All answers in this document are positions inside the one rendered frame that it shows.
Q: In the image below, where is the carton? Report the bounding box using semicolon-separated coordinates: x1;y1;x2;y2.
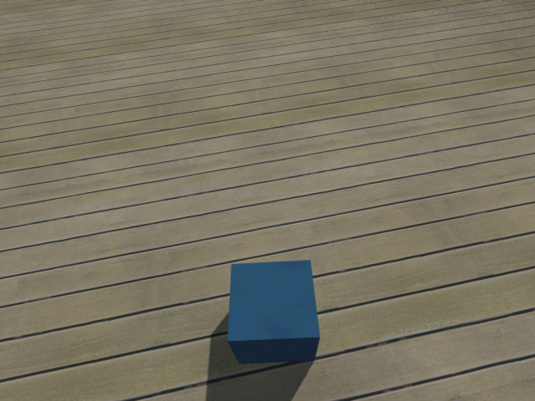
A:
227;260;320;364

